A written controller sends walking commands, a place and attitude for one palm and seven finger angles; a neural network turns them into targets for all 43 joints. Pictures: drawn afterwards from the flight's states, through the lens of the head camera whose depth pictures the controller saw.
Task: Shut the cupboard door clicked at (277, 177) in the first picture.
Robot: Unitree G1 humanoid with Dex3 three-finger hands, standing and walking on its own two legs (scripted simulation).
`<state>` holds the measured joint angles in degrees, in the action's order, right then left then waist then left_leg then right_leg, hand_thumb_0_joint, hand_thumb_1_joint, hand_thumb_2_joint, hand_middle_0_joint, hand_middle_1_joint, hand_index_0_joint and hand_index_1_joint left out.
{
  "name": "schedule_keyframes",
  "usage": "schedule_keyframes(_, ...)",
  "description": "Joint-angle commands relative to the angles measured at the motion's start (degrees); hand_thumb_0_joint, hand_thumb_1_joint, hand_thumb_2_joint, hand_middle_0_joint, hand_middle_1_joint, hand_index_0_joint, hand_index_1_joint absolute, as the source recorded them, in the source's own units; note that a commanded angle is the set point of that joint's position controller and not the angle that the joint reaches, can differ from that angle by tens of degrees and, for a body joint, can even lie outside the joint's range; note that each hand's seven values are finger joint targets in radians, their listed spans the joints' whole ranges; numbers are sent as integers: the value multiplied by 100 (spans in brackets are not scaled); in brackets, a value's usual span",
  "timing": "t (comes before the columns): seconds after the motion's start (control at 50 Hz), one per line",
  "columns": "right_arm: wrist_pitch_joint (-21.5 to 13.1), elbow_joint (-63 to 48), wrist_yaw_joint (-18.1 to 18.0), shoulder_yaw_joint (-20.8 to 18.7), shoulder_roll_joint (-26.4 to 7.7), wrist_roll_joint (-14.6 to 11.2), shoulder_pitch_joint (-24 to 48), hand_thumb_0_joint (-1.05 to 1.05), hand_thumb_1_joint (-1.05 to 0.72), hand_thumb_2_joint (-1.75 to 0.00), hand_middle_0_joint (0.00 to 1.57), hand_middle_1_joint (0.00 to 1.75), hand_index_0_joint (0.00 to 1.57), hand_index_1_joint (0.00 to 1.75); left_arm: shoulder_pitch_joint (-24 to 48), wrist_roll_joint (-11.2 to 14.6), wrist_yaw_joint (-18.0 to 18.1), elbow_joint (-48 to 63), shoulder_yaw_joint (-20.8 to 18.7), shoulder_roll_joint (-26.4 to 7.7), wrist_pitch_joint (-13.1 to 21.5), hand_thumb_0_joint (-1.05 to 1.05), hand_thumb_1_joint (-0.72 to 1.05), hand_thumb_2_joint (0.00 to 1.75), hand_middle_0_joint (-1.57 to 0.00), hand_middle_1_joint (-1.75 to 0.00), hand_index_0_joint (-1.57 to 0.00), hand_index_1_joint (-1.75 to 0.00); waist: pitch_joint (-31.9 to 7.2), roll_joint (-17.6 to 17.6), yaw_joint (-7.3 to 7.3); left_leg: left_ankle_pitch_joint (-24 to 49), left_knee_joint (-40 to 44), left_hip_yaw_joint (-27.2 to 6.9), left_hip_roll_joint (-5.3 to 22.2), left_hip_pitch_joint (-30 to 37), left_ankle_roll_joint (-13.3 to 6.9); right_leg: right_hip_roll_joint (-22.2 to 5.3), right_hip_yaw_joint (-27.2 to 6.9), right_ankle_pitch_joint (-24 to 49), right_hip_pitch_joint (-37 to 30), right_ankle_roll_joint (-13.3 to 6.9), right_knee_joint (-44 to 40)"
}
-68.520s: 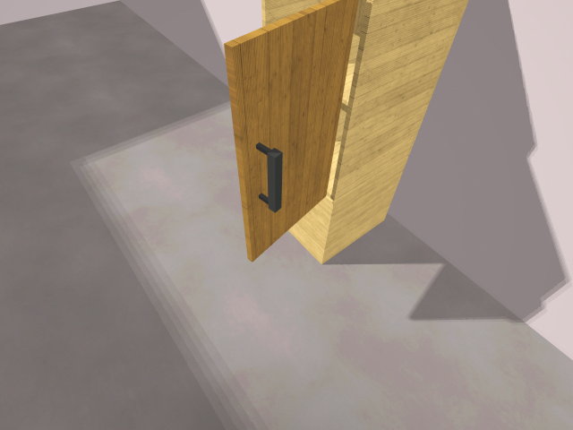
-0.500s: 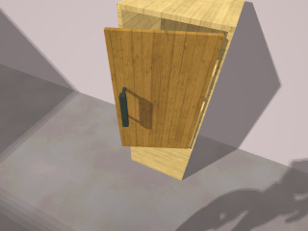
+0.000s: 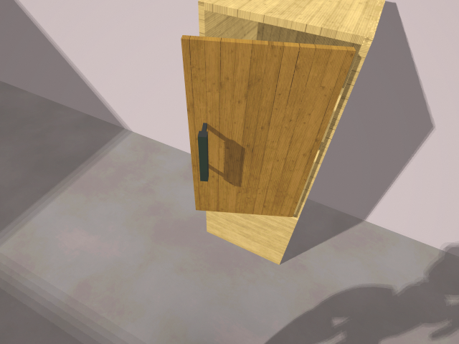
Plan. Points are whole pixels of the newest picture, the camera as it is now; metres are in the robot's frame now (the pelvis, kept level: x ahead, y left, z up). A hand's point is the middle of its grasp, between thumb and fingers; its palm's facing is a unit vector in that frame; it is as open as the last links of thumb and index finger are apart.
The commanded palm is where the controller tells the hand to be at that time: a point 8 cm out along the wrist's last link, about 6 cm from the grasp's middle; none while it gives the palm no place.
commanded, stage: come to a stop and stand still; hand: left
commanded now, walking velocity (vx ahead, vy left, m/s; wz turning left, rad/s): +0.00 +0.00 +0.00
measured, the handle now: (204, 152) +0.58 +0.11 -0.04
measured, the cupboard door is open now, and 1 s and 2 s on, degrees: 22 22 22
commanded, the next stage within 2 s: look again from close up in 0.08 s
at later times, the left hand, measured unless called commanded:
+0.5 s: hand out of the picture -0.08 +0.17 -0.19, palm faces +0.06 -0.99 -0.14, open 7.4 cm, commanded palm none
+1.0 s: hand out of the picture -0.05 +0.21 -0.18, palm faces -0.03 -0.98 -0.18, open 7.3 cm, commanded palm none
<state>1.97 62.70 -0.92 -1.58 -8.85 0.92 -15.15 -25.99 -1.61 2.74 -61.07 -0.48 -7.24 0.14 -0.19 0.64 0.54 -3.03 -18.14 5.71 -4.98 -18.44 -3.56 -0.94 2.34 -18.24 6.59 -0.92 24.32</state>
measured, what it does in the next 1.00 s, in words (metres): steps on the spot: left foot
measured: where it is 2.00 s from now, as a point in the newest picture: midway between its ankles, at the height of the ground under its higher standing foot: outside the picture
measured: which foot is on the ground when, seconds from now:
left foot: down 0.00-0.32, up 0.34-0.46, down 0.48-1.00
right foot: down 0.00-1.00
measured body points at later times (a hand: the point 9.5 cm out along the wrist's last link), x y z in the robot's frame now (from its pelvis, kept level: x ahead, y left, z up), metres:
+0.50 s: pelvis -0.01 +0.02 -0.01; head -0.02 +0.04 +0.44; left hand -0.08 +0.22 -0.17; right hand -0.01 -0.21 -0.15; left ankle +0.00 +0.12 -0.74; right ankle -0.06 -0.11 -0.74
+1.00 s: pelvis -0.02 +0.03 +0.00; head -0.01 +0.04 +0.45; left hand -0.04 +0.26 -0.16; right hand -0.05 -0.18 -0.15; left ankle +0.00 +0.12 -0.74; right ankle -0.06 -0.10 -0.73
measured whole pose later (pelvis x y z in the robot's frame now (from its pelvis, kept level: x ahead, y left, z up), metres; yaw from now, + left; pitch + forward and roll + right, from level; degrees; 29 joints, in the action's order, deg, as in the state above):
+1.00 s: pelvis -0.02 +0.03 +0.00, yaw -2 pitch +0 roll +1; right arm 0.1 64.1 -1.0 -0.4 -6.8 1.3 -17.7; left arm -20.5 -1.9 1.1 -62.4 -0.6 -10.3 -0.5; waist 0.3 2.3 -0.2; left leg -10.8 -23.3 3.2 -2.6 -13.1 -3.2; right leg -3.1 1.3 -21.2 11.1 -1.1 29.1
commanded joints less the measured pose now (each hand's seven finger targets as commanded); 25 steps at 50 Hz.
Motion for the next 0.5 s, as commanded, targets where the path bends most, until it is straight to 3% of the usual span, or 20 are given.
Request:
schedule_keyframes(0.0, -105, -160, -23, -53, -309, -43, -447, 0, -90, -90, 20, 30, 20, 30, -192, 50, 23, 64, -44, -431, 56, 0, 90, 90, -20, -30, -20, -30, 510, 574, -316, -843, -700, -843, 773, 1536, 258, -790, -896, -1133, 2046, -474, -1221)
schedule_keyframes(0.04, -121, -126, -24, -25, -381, -50, -564, 0, -90, -90, 20, 30, 20, 30, -87, 61, 22, 75, -6, -404, 49, 0, 90, 90, -20, -30, -20, -30, 675, 318, -364, -1112, -447, -1025, 919, 1444, 206, -596, -730, -1107, 2112, -365, -909)
schedule_keyframes(0.06, -129, -134, -21, -22, -428, -50, -525, 0, -90, -90, 20, 30, 20, 30, -197, 50, 17, 64, 3, -376, 28, 0, 90, 90, -20, -30, -20, -30, 845, 49, -301, -1557, 19, -1244, 1047, 1085, 159, -415, -594, -1077, 1948, -278, -718)
schedule_keyframes(0.1, -124, -175, -39, -55, -633, -12, -418, 0, -90, -90, 20, 30, 20, 30, -626, 26, 14, -37, 1, -337, -51, 0, 90, 90, -20, -30, -20, -30, 1108, -513, -108, -2949, 971, -1787, 1281, 204, 147, -78, -313, -982, 1401, -211, -162)
schedule_keyframes(0.14, -122, -266, -47, -118, -850, 3, -211, 0, -90, -90, 20, 30, 20, 30, -1313, -6, 16, -263, -57, -367, -173, 0, 90, 90, -20, -30, -20, -30, 885, -954, 176, -3693, 1727, -2073, 1461, -494, 357, 167, 125, -812, 607, -216, 705)
schedule_keyframes(0.16, -125, -314, -52, -128, -891, 3, -73, 0, -90, -90, 20, 30, 20, 30, -1587, -19, 9, -344, -74, -346, -203, 0, 90, 90, -20, -30, -20, -30, 799, -1052, 312, -3583, 1827, -1994, 1436, -663, 405, 196, 181, -818, 379, -250, 933)
schedule_keyframes(0.2, -99, -420, -39, -161, -928, 15, 90, 0, -90, -90, 20, 30, 20, 30, -2062, -6, 6, -440, -147, -349, -235, 0, 90, 90, -20, -30, -20, -30, 395, -808, 480, -3151, 1914, -1604, 1308, -657, 625, 300, 331, -855, -62, -287, 882)
schedule_keyframes(0.24, -43, -443, -30, -207, -888, 18, 206, 0, -90, -90, 20, 30, 20, 30, -2326, -4, 1, -501, -215, -330, -203, 0, 90, 90, -20, -30, -20, -30, 234, -440, 575, -2584, 1589, -992, 919, -567, 1019, 306, 445, -646, -524, -325, -151)
schedule_keyframes(0.26, -30, -425, -15, -185, -733, -30, 167, 0, -90, -90, 20, 30, 20, 30, -2224, -22, 19, -454, -222, -418, -155, 0, 90, 90, -20, -30, -20, -30, 240, 325, 511, -2282, 730, -580, 584, -359, 1077, -68, -40, -699, -243, -425, -841)
schedule_keyframes(0.28, 42, -389, -29, -168, -411, -83, -85, 0, -90, -90, 20, 30, 20, 30, -1551, -39, 48, -265, -249, -580, -122, 0, 90, 90, -20, -30, -20, -30, 241, 1436, 156, -1698, -1358, -232, 114, 356, 857, -1120, -1363, -1804, 1134, -781, -1745)
schedule_keyframes(0.3, 95, -313, -3, -246, -320, -34, -347, 0, -90, -90, 20, 30, 20, 30, -219, -18, 77, 122, -240, -706, -97, 0, 90, 90, -20, -30, -20, -30, 677, 1675, -214, -1490, -2922, -749, 272, 685, 548, -1900, -1940, -2283, 2533, -1141, -2176)
schedule_keyframes(0.32, 67, -236, 44, -266, -437, -6, -627, 0, -90, -90, 20, 30, 20, 30, 827, 13, 114, 451, -187, -588, 9, 0, 90, 90, -20, -30, -20, -30, 825, 1117, -557, -1331, -3515, -984, 494, 595, 373, -1785, -1564, -1605, 2767, -1065, -1991)
schedule_keyframes(0.34, 43, -164, 70, -213, -314, -20, -726, 0, -90, -90, 20, 30, 20, 30, 1116, 52, 117, 579, -195, -646, 85, 0, 90, 90, -20, -30, -20, -30, 683, 857, -606, -1235, -3577, -994, 588, 623, 355, -1571, -1226, -973, 2586, -991, -1787)
schedule_keyframes(0.36, -7, -205, 94, -179, -256, -55, -746, 0, -90, -90, 20, 30, 20, 30, 1143, 34, 100, 606, -166, -682, 124, 0, 90, 90, -20, -30, -20, -30, 696, 498, -620, -1304, -3234, -791, 544, 551, 339, -1385, -975, -686, 2368, -874, -1636)
schedule_keyframes(0.4, -214, -304, 73, -44, -82, -75, -422, 0, -90, -90, 20, 30, 20, 30, 314, -4, 27, 284, -90, -603, 159, 0, 90, 90, -20, -30, -20, -30, 894, 407, -241, -1328, -1186, -384, 502, 240, 286, -1039, -746, 548, 1270, -616, -771)
schedule_keyframes(0.42, -271, -278, 25, -12, -91, -71, -364, 0, -90, -90, 20, 30, 20, 30, -39, 9, 10, 113, -63, -570, 137, 0, 90, 90, -20, -30, -20, -30, 811, 272, -88, -949, -480, -484, 551, 404, 267, -883, -650, 1002, 960, -469, -320)
schedule_keyframes(0.46, -424, -228, -78, 11, -357, -77, -356, 0, -90, -90, 20, 30, 20, 30, -456, 50, -31, -56, -20, -351, 111, 0, 90, 90, -20, -30, -20, -30, 527, -453, 166, 793, -407, -1129, 1144, 697, 50, -476, -414, 1176, 720, -136, -4)
schedule_keyframes(0.48, -422, -232, -125, 33, -432, -43, -356, 0, -90, -90, 20, 30, 20, 30, -484, 75, -22, -70, -19, -329, 113, 0, 90, 90, -20, -30, -20, -30, 491, -362, 193, 998, -456, -1114, 1301, 610, 0, -420, -428, 940, 629, -88, -151)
